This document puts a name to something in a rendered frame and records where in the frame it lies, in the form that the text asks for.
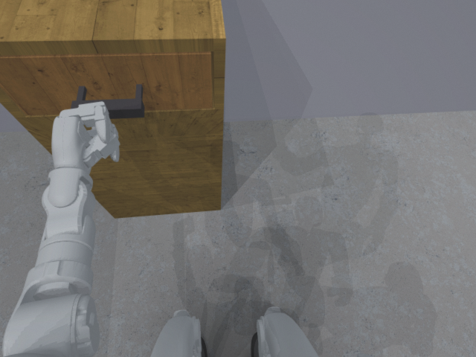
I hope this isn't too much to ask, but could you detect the robot left hand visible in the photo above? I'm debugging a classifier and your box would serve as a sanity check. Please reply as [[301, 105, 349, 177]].
[[51, 101, 120, 174]]

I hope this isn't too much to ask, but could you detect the handle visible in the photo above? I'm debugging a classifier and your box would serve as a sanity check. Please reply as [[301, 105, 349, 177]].
[[71, 84, 144, 119]]

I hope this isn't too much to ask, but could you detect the drawer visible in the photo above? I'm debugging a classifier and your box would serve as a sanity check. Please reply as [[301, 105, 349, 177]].
[[0, 51, 212, 115]]

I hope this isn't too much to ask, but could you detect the cabinet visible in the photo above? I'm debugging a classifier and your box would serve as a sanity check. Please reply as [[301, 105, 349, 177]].
[[0, 0, 226, 219]]

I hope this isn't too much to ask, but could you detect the left robot upper arm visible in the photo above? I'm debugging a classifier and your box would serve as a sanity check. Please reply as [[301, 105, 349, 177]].
[[5, 293, 100, 357]]

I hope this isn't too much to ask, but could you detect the left robot forearm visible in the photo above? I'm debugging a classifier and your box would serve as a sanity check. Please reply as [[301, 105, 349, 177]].
[[2, 167, 96, 357]]

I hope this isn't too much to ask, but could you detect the left robot thigh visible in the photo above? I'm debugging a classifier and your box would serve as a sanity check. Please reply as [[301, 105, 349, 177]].
[[150, 315, 202, 357]]

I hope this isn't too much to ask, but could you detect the robot right shin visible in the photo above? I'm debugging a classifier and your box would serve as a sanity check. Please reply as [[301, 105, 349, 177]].
[[258, 307, 280, 357]]

